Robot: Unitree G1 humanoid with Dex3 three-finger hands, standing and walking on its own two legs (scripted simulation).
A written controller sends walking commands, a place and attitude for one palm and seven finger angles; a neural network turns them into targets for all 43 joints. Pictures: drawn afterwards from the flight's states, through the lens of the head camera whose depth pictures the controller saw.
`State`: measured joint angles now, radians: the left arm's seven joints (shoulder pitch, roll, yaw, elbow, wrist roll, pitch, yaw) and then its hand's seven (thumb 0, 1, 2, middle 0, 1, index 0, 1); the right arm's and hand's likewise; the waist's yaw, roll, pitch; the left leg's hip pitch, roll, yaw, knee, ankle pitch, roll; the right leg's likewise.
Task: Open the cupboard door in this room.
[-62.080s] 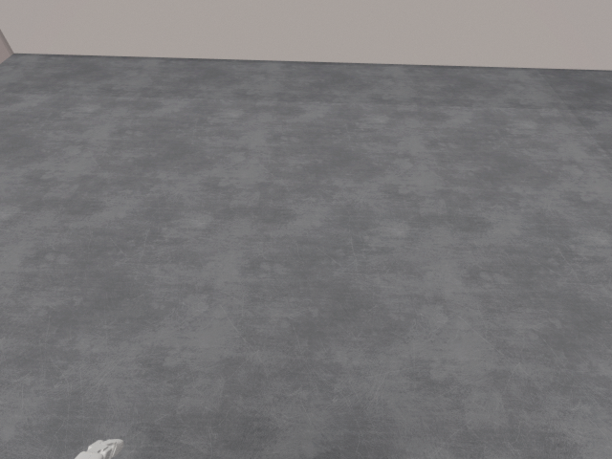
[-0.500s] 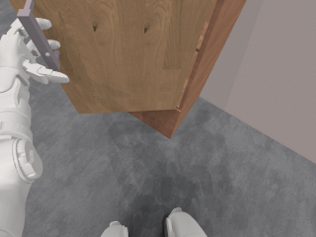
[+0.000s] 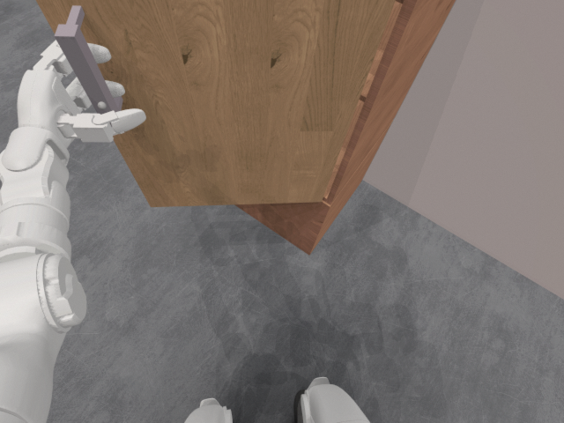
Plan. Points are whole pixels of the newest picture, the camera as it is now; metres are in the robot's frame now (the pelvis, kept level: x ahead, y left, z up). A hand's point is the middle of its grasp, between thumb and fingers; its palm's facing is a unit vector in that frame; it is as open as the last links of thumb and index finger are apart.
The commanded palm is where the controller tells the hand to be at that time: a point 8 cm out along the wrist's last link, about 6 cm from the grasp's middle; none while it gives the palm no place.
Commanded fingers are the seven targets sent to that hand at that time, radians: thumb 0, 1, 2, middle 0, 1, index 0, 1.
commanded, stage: close the thumb around the handle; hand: left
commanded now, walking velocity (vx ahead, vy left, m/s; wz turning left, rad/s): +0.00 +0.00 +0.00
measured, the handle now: (97, 74) +0.57 +0.20 +0.11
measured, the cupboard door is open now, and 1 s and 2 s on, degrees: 39 55 80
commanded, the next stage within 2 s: pull the door open along its arc in 0.36 s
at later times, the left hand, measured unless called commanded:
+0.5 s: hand (104, 103) +0.52 +0.19 +0.11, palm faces -0.05 -1.00 +0.00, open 6.0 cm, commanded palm +0.50 +0.24 +0.11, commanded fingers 0.00 0.90 0.90 -0.40 -1.35 -0.40 -1.35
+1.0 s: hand (120, 175) +0.41 +0.16 +0.11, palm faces +0.00 -1.00 +0.04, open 6.2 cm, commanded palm +0.34 +0.23 +0.11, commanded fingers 0.00 0.90 0.90 -0.40 -1.35 -0.40 -1.35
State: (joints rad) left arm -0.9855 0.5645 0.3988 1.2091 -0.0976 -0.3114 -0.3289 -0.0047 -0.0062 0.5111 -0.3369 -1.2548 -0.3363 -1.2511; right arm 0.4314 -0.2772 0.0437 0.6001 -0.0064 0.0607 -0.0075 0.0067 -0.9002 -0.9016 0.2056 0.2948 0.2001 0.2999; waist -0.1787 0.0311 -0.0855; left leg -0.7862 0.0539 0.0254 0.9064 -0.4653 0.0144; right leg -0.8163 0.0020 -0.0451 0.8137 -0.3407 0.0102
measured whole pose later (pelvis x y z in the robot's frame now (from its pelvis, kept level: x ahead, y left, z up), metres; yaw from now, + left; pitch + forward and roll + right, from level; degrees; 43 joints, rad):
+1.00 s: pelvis +0.01 +0.00 +0.02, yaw -2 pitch +14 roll -1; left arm -0.34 0.24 0.27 0.48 -0.23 -0.23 -0.17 -0.01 0.69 0.77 -0.34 -1.33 -0.32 -1.28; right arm 0.37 -0.25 0.00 0.52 0.03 0.04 0.03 0.01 -0.90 -0.90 0.20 0.29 0.20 0.30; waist -0.07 0.04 -0.13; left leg -0.57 0.05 0.08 0.78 -0.44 0.01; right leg -0.64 0.01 0.01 0.73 -0.33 0.01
